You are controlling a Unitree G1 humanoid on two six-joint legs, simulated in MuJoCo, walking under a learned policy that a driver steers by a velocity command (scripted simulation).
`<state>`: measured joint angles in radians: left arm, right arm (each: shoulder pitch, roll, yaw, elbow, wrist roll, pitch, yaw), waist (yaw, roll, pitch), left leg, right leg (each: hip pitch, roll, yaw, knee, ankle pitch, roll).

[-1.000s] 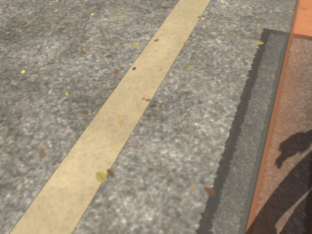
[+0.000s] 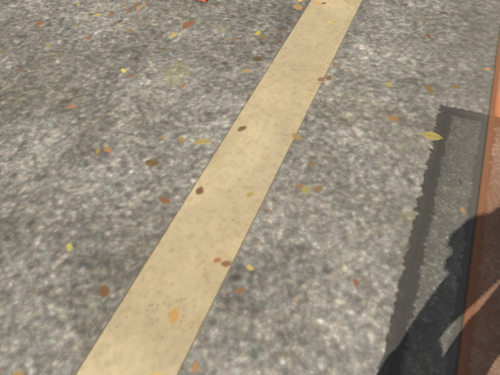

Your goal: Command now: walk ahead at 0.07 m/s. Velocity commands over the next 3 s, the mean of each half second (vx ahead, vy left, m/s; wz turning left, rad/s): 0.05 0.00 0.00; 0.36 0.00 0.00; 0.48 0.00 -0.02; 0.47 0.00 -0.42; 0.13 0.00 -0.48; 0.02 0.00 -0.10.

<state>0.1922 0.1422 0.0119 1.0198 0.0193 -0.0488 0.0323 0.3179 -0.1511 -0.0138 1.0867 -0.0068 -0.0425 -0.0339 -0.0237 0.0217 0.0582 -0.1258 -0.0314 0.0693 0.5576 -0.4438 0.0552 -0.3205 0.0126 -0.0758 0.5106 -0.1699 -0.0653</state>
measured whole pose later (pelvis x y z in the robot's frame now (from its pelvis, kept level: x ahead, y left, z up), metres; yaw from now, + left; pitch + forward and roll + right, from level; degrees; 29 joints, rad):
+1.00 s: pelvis +0.21 -0.06 +0.01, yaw +0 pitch +0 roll +0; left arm 0.44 0.14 0.03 1.08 0.02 -0.09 0.01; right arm 0.19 -0.20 -0.06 0.99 -0.03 -0.04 0.03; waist 0.01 0.03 0.02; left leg -0.58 0.08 0.04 1.01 -0.18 0.06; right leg -0.02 0.07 -0.09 0.26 -0.24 -0.09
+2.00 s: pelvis +0.77 -0.08 +0.00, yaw -17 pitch +0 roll +0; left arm 0.25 0.25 0.08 0.94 0.00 -0.04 -0.01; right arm 0.19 -0.22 -0.05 0.87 -0.03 -0.08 -0.01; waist 0.00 0.01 0.08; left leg -0.50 0.08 -0.01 1.20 -0.34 0.00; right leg -0.24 0.14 -0.04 0.41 -0.17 -0.15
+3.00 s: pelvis +0.93 -0.10 +0.01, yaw -32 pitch -2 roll +0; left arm 0.26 0.21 -0.01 0.97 0.01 -0.01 0.03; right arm 0.27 -0.24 -0.01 0.94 -0.01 0.00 0.00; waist -0.03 0.02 0.01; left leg -0.24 -0.02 0.01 0.37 -0.10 0.02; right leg -0.09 0.06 0.04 0.38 -0.26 -0.04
